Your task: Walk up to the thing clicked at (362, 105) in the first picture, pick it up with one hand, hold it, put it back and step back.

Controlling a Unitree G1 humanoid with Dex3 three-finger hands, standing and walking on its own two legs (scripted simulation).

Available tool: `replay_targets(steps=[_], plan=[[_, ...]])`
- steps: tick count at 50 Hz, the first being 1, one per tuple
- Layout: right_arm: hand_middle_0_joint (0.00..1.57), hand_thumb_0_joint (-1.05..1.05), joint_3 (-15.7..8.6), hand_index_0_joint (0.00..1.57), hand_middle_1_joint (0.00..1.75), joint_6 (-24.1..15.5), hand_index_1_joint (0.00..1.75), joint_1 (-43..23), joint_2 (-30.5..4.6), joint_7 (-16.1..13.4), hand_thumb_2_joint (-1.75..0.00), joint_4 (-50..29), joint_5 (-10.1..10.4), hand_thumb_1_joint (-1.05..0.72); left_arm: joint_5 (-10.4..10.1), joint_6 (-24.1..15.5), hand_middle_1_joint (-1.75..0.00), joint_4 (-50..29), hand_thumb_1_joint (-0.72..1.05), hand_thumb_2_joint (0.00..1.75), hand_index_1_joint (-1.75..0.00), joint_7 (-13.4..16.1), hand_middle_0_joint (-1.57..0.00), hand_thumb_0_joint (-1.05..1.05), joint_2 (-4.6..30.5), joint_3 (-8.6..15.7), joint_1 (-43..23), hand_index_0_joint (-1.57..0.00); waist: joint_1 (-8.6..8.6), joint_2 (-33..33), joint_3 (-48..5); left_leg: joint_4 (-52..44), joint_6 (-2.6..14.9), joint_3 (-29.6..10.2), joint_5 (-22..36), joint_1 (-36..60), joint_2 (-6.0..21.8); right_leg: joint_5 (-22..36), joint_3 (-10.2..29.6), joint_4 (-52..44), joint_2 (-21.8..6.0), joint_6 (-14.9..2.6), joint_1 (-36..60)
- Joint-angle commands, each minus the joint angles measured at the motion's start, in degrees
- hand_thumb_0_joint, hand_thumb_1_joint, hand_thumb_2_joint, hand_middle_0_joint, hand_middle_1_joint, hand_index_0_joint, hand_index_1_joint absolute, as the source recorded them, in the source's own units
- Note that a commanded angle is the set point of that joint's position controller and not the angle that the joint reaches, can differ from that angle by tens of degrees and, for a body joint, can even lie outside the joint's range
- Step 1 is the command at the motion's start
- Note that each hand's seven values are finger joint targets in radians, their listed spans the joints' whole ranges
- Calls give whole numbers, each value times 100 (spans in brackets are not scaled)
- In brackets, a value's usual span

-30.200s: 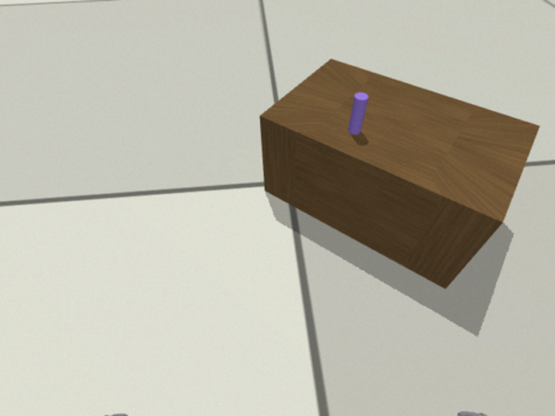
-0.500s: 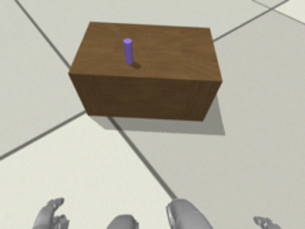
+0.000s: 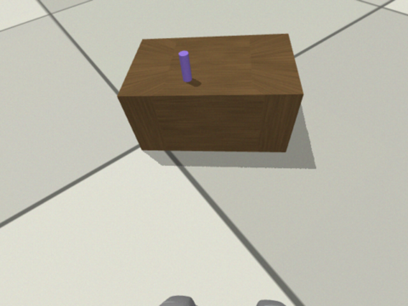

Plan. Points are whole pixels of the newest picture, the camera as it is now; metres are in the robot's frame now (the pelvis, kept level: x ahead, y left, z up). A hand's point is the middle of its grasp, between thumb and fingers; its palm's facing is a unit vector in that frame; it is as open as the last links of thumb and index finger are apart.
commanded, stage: step back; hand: left
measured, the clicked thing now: (185, 66) +1.16 +0.16 -0.24
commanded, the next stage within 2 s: stand in 0.86 s
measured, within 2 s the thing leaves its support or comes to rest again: neither
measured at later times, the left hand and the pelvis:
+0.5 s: hand out of the picture +0.06 +0.25 -0.13, palm faces +0.04 -0.92 -0.40, open 7.4 cm; pelvis +0.02 -0.02 +0.01, yaw +0 degrees
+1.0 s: hand out of the picture +0.12 +0.27 -0.14, palm faces +0.00 -0.94 -0.35, open 7.4 cm; pelvis +0.05 +0.01 +0.01, yaw +1 degrees
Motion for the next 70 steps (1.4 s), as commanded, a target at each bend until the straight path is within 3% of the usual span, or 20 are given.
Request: replay_targets(steps=[1, 3, 4, 5, 8, 11, 14, 15, 16, 18, 21, 30, 33, 35, 38, 42, 44, 46, 51, 70], plan=[[20, 0, -335, 20, 30, -429, 30, -166, -873, -32, -90, -349, -52, -90, -69, -48, -30, -445, 90, 90, -30, 61, -20, 0, 1342, 246, -170, -20, -55, -1181, -513, -2214, 204, 311, 1068, 1116, -138, 557, 1040, -450, -833, -629, 12], [20, 0, -491, 20, 30, -489, 30, 100, -1469, -68, -90, -306, -90, -90, -196, -72, -30, -523, 90, 90, -30, 44, -20, 0, 736, 66, -295, -20, -190, 642, -646, -2735, 972, -2558, -144, 1939, 1534, -586, 106, 1088, 199, -87, -1754], [20, 0, -563, 20, 30, -463, 30, 163, -1898, -38, -90, -304, -70, -90, -145, -61, -30, -477, 90, 90, -30, 85, -20, 0, 1321, 260, -763, -20, -429, 384, -212, -2963, 1611, -3021, -1457, 698, 2056, -1387, 394, 1568, -41, -98, -1479], [20, 0, -561, 20, 30, -455, 30, -108, -1872, -29, -90, -333, -58, -90, -135, -84, -30, -458, 90, 90, -30, 63, -20, 0, 1484, 290, -735, -20, -306, 356, 160, -3066, 1733, -2912, -1810, 92, 2129, -1369, 507, 1765, -152, -132, -1250], [20, 0, -378, 20, 30, -492, 30, -408, -1306, -7, -90, -450, -95, -90, -171, -153, -30, -239, 90, 90, -30, -46, -20, 0, 1273, 252, -257, -20, -105, 474, 355, -2806, 1244, -1635, -850, 285, 1332, -748, 311, 1084, -119, -115, -1279], [20, 0, -414, 20, 30, -462, 30, -277, -1364, 29, -90, -389, -81, -90, -168, -203, -30, -142, 90, 90, -30, -69, -20, 0, 1121, 283, -265, -20, -212, 712, 174, -2659, 1178, -1435, -427, 70, 1300, -608, 91, 298, 71, -52, -504], [20, 0, -290, 20, 30, -326, 30, -663, -999, 43, -90, -484, -6, -90, -117, -306, -30, 192, 90, 90, -30, 25, -20, 0, 1018, 302, 436, -20, 296, 439, -216, -1390, 771, -519, -42, -660, 809, 342, -187, -1111, 327, -97, 1137], [20, 0, -194, 20, 30, -300, 30, -575, -683, 21, -90, -534, 16, -90, -66, -339, -30, 254, 90, 90, -30, 79, -20, 0, 1237, 370, 609, -20, 357, -238, -299, -482, 577, -217, -51, -1222, 432, 50, 489, -1411, 44, -143, 1628], [20, 0, -84, 20, 30, -311, 30, -540, -350, -20, -90, -700, 41, -90, 27, -373, -30, 230, 90, 90, -30, 131, -20, 0, 1721, 493, 785, -20, 444, -1511, -276, 863, 291, -13, -438, -2116, -412, -1156, 2663, -2298, -1233, -511, 1722], [20, 0, -305, 20, 30, -279, 30, -326, -1029, -106, -90, -484, -20, -90, 2, -355, -30, -130, 90, 90, -30, 122, -20, 0, 2055, 526, -171, -20, 172, -896, 370, 1488, 225, -576, -416, -1608, 97, -2663, 3811, -2765, -2367, -1381, 23], [20, 0, -273, 20, 30, -330, 30, -1, -940, -43, -90, -170, 34, -90, -125, -458, -30, -162, 90, 90, -30, 138, -20, 0, 1453, 351, -388, -20, -85, -540, 237, 1231, 191, -649, 443, -1298, 195, -629, 1936, -2302, -1333, -833, 310], [20, 0, -184, 20, 30, -358, 30, -138, -642, -65, -90, -130, 14, -90, -230, -322, -30, -100, 90, 90, -30, 166, -20, 0, 1372, 205, -413, -20, -73, -1225, -519, -1024, 190, 632, 1450, 158, 77, 3977, 484, -514, -1031, -654, 590], [20, 0, -292, 20, 30, -399, 30, -73, -1079, -139, -90, -50, 1, -90, -287, -219, -30, -215, 90, 90, -30, 174, -20, 0, 1132, 96, -359, -20, -117, -332, -1039, -1343, 617, -343, 3981, 1074, 832, 3030, 231, 457, -489, -176, 131], [20, 0, -259, 20, 30, -401, 30, -557, -1392, -145, -90, -200, 71, -90, -384, -93, -30, -47, 90, 90, -30, 193, -20, 0, 995, 69, -305, -20, -20, 345, -1064, -1664, 1508, -1343, 3578, 415, 1820, -102, 22, 753, 134, -5, 277], [20, 0, -211, 20, 30, -300, 30, -1000, -1216, -126, -90, -156, 7, -90, -282, -101, -30, 176, 90, 90, -30, 165, -20, 0, 1014, 32, -286, -20, 64, 477, -773, -1799, 1122, -840, 2252, 104, 1487, -543, 116, -169, 41, -151, 398], [20, 0, -74, 20, 30, -300, 30, -1158, -822, -110, -90, -109, 88, -90, -214, -251, -30, 331, 90, 90, -30, 198, -20, 0, 1424, 144, -267, -20, 7, -161, -680, -831, 379, -94, 2543, -153, 713, 1443, 1227, -1086, -695, -387, 660], [20, 0, -36, 20, 30, -375, 30, -698, -870, -56, -90, 199, 124, -90, -225, -240, -30, 409, 90, 90, -30, 89, -20, 0, 1228, -64, -847, -20, -383, -257, -479, -1719, 410, -286, 2118, 906, 779, 865, 1063, -1242, -641, -255, -215], [20, 0, -53, 20, 30, -454, 30, -1176, -1017, -24, -90, 223, 93, -90, -275, -224, -30, 480, 90, 90, -30, 71, -20, 0, 946, -167, -753, -20, -110, -31, -628, -1803, 462, -494, 2426, 797, 1008, 1061, 597, -1340, -340, -81, 333], [20, 0, 14, 20, 30, -487, 30, -1104, -848, -30, -90, 389, 127, -90, -283, -267, -30, 675, 90, 90, -30, 72, -20, 0, 1101, -165, -926, -20, -206, -400, -803, -1927, 338, -163, 3319, 1197, 889, 2067, 634, -1595, -497, -58, 762], [20, 0, 38, 20, 30, -480, 30, -1157, -876, -25, -90, 763, 96, -90, -241, -206, -30, 957, 90, 90, -30, 32, -20, 0, 1067, -189, -1085, -20, -185, -226, -512, -2693, 173, -134, 1909, 941, 849, 890, 638, -2260, -548, -39, 822]])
